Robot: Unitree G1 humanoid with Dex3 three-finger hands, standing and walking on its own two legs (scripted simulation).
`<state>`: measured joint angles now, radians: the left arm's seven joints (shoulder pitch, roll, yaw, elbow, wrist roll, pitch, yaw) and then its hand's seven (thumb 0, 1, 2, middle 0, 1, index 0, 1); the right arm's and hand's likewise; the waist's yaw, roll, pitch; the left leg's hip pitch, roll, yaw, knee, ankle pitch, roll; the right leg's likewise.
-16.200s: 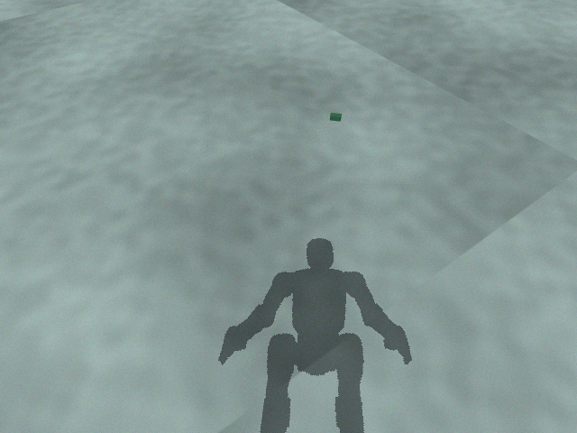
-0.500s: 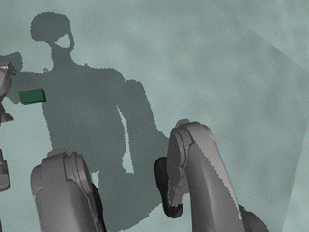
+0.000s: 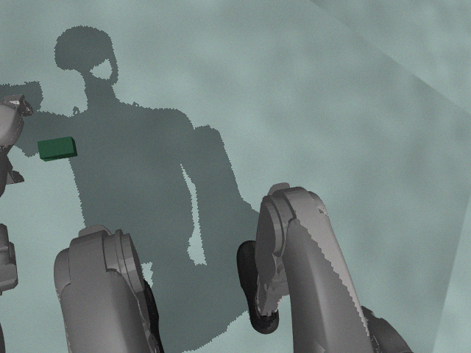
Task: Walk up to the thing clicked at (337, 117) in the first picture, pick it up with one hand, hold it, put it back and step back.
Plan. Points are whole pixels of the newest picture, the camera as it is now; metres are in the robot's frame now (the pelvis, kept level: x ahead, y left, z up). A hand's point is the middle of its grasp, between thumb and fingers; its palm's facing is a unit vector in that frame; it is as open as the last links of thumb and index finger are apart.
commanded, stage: rise first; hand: left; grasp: from above
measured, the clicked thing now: (58, 149) +0.50 +0.27 -0.30
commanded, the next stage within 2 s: approach in 0.28 s
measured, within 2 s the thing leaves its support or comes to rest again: neither
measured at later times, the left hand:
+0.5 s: hand (8, 154) +0.45 +0.31 -0.18, palm faces -0.46 -0.05 -0.89, open 12.1 cm
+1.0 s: hand (46, 133) +0.49 +0.25 -0.18, palm faces -0.48 -0.06 -0.87, open 12.4 cm
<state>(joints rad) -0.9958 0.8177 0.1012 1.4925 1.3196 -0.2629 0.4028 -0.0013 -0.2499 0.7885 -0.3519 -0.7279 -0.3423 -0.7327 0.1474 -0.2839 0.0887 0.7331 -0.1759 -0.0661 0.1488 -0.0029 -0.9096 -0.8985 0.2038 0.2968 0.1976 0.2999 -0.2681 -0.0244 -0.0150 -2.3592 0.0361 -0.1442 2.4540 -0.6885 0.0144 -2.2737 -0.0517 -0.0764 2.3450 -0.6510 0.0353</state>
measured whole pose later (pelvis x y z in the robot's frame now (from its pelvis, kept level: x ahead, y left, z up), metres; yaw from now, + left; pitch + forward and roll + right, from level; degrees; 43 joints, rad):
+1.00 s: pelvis +0.00 +0.00 +0.00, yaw -1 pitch +33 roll -9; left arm -1.09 0.78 0.10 1.60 1.28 -0.14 0.40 0.00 -0.23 0.77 -0.36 -0.73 -0.35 -0.73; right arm 0.20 -0.29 0.15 0.70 -0.16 -0.08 0.16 0.00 -0.90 -0.89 0.20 0.30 0.20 0.30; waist -0.35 0.00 0.01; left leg -2.36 0.05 -0.15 2.45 -0.69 0.01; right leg -2.29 -0.03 -0.08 2.34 -0.63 0.03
